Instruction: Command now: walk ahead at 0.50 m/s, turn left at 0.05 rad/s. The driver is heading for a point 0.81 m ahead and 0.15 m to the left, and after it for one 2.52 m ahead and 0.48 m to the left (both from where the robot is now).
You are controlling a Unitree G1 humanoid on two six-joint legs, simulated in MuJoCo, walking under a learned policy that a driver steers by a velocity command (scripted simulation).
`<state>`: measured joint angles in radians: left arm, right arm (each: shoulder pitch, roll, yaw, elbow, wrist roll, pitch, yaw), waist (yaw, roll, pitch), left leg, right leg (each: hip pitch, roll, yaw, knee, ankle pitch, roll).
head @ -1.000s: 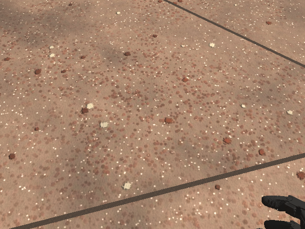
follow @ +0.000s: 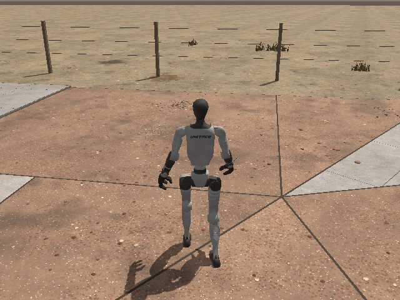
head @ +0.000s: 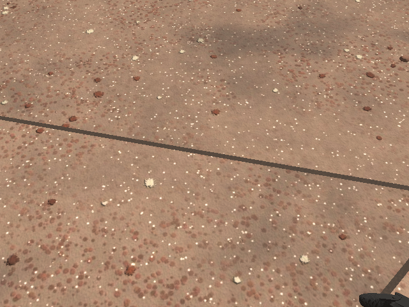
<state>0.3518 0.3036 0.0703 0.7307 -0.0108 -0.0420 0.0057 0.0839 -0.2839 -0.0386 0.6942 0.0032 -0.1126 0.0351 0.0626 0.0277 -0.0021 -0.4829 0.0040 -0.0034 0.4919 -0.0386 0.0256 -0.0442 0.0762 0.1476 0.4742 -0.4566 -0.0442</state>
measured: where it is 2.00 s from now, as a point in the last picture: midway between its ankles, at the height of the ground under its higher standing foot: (167, 212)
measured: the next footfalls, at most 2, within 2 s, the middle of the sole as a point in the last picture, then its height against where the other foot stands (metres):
right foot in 0.50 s outside the picture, level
left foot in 0.96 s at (143, 268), level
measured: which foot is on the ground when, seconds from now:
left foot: down 0.00-0.50, up 0.52-0.94, down 0.96-1.00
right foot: down 0.00-0.00, up 0.02-0.48, down 0.50-0.98, up 1.00-1.00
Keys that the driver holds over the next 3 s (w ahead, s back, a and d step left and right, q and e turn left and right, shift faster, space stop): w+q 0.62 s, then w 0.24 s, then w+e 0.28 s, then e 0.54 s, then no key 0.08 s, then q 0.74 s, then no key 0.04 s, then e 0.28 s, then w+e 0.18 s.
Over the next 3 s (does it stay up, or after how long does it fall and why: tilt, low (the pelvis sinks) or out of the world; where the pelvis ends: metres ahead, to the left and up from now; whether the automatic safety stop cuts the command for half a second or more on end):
stays up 0.80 0.27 0.01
